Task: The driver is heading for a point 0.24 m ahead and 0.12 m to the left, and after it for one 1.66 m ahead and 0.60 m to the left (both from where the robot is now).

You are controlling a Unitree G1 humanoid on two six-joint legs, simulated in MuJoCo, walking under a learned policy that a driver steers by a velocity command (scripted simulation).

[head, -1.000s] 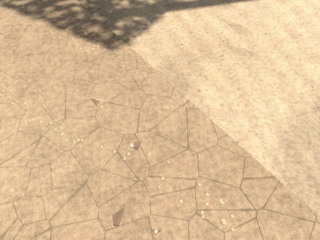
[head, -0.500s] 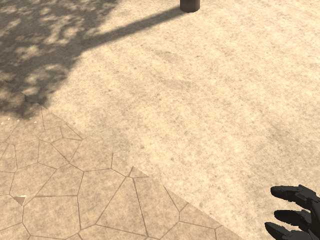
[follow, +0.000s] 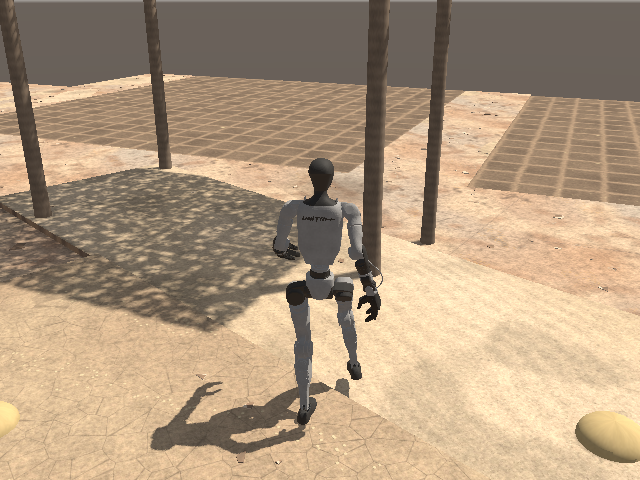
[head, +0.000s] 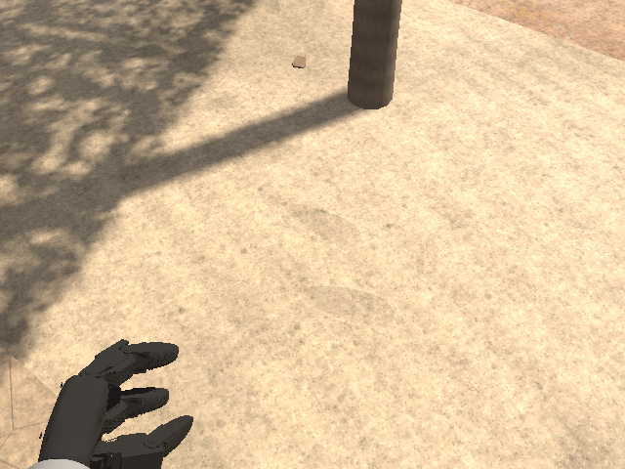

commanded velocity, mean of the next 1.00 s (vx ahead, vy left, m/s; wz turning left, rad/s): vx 1.00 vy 0.00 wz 0.77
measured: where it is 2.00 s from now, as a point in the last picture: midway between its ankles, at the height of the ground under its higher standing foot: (52, 157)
